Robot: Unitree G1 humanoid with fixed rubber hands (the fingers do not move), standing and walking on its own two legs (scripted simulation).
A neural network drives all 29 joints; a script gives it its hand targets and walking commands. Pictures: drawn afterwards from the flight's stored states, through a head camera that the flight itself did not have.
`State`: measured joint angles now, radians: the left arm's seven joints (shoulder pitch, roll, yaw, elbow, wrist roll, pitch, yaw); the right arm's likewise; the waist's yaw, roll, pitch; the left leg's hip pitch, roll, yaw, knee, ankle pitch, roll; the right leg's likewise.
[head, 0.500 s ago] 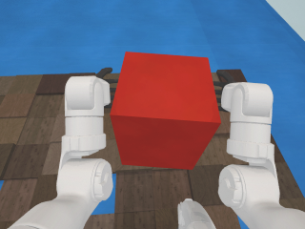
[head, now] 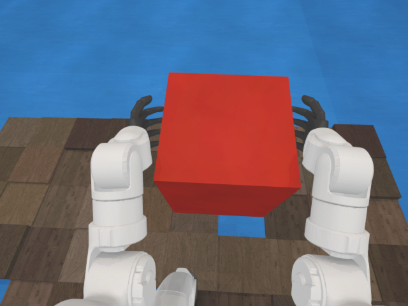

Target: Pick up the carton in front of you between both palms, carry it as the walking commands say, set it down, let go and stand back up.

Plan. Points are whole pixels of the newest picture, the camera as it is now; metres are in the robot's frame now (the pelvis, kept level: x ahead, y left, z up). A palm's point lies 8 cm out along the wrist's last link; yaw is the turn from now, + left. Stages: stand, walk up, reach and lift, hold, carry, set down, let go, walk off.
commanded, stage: carry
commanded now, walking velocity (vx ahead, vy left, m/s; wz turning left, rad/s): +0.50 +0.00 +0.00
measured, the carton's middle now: (222, 154) +0.39 +0.02 +0.04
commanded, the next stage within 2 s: none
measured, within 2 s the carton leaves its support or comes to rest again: neither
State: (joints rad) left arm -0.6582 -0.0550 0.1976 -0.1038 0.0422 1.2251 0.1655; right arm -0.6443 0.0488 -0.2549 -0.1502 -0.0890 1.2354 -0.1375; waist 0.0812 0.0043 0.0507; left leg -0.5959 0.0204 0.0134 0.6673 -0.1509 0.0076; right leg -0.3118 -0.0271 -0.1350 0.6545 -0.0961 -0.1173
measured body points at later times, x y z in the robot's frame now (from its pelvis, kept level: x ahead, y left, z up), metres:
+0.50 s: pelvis +0.32 -0.03 -0.01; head +0.33 -0.04 +0.44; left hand +0.68 +0.13 +0.11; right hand +0.69 -0.17 +0.11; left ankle +0.29 +0.10 -0.65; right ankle +0.30 -0.07 -0.74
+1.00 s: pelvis +0.64 -0.01 +0.00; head +0.72 -0.02 +0.45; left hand +1.04 +0.09 +0.09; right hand +1.00 -0.20 +0.09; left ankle +0.66 +0.05 -0.73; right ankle +0.67 -0.15 -0.67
